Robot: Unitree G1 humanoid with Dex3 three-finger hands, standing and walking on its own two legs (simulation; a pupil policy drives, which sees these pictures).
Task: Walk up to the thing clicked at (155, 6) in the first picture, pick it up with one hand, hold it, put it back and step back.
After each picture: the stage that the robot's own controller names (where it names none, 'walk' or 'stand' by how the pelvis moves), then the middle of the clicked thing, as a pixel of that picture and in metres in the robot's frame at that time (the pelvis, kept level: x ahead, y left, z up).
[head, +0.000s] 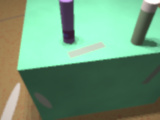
stand; (143, 23) +0.71 -0.30 +0.03
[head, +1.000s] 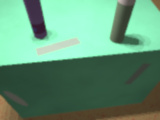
rise first; (122, 18) +0.64 -0.17 +0.07
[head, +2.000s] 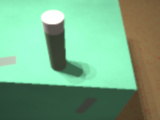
rise first; (56, 45) +0.47 +0.16 +0.06
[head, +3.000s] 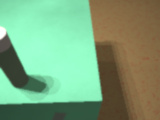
rise first; (9, 61) +0.41 +0.28 +0.06
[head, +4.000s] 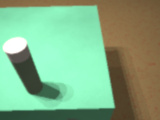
stand; (26, 69) +0.40 +0.23 +0.04
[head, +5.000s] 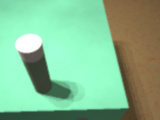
stand; (37, 68) +0.38 +0.17 +0.04
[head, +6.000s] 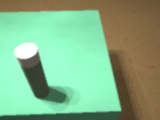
stand; (35, 74) +0.39 +0.20 +0.02
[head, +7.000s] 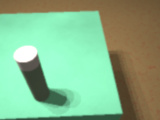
stand; (34, 77) +0.38 +0.20 +0.02
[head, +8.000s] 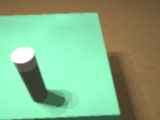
stand; (32, 78) +0.38 +0.20 +0.02
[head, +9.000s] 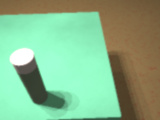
stand; (32, 80) +0.37 +0.20 +0.02
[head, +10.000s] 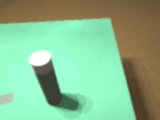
rise first; (48, 81) +0.38 +0.17 +0.03
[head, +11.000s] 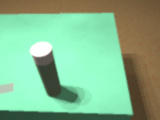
go down; (48, 72) +0.40 +0.17 +0.03
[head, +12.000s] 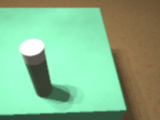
go down; (39, 72) +0.40 +0.16 +0.04
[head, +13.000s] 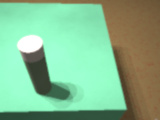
go down; (37, 69) +0.40 +0.16 +0.04
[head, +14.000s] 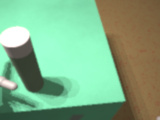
close in; (26, 65) +0.39 +0.17 +0.07
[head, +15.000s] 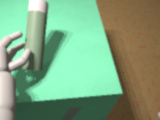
close; (35, 35) +0.53 +0.15 +0.06
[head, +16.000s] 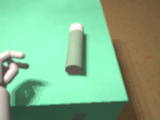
lift; (75, 47) +0.55 +0.02 -0.01
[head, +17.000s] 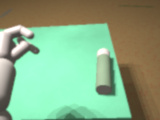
close; (103, 69) +0.53 -0.07 -0.04
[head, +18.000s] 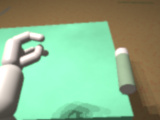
close; (124, 68) +0.53 -0.17 -0.06
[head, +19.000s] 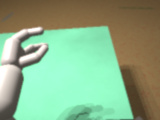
close; out of the picture +0.54 -0.43 -0.74
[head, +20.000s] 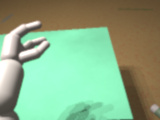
close; out of the picture +0.66 -0.61 -0.74
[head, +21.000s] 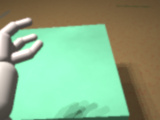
stand; out of the picture +0.78 -0.77 -0.74
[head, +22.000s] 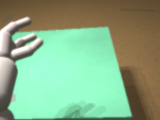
close; out of the picture +0.89 -0.95 -0.74
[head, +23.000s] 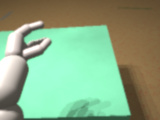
stand; out of the picture +1.00 -1.11 -0.74
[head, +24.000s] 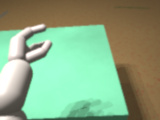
stand; out of the picture +1.12 -1.26 -0.74
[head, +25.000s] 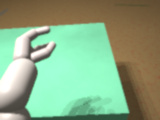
stand; out of the picture +1.23 -1.41 -0.74
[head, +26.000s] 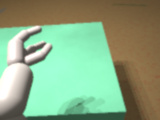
stand; out of the picture +1.34 -1.55 -0.74
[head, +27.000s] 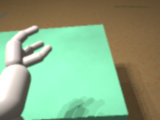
stand; out of the picture +1.43 -1.71 -0.74
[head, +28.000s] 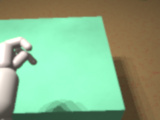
crouch; out of the picture +1.51 -1.86 -0.73
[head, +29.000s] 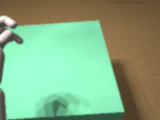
lower; out of the picture +1.61 -2.00 -0.74
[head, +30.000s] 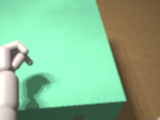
lower; out of the picture +1.73 -2.13 -0.70
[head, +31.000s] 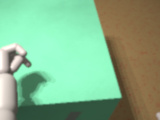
lower; out of the picture +1.80 -2.26 -0.69
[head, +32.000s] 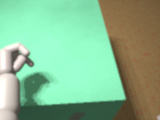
lower; out of the picture +1.88 -2.40 -0.69
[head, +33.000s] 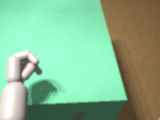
lower; out of the picture +1.96 -2.52 -0.70
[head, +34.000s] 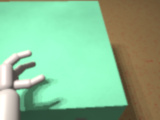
withdraw; out of the picture +2.04 -2.63 -0.70
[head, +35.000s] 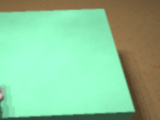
sink last; out of the picture +2.15 -2.72 -0.71
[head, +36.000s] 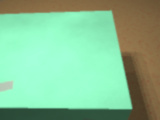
stand; out of the picture +2.16 -2.87 -0.73
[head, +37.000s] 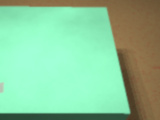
stand; out of the picture +2.23 -2.97 -0.74
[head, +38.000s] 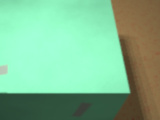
walk; out of the picture +2.30 -3.11 -0.73
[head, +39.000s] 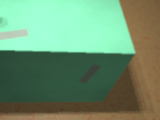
walk; out of the picture +2.72 -3.17 -0.73
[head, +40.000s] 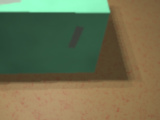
walk; out of the picture +3.14 -3.10 -0.73
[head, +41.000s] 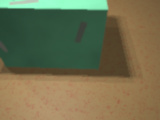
stand; out of the picture +3.19 -3.34 -0.73
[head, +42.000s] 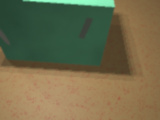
stand; out of the picture +3.16 -3.56 -0.73
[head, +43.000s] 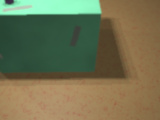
stand; out of the picture +3.27 -3.53 -0.75
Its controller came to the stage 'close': yes
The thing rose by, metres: 0.00
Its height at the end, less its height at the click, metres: -0.77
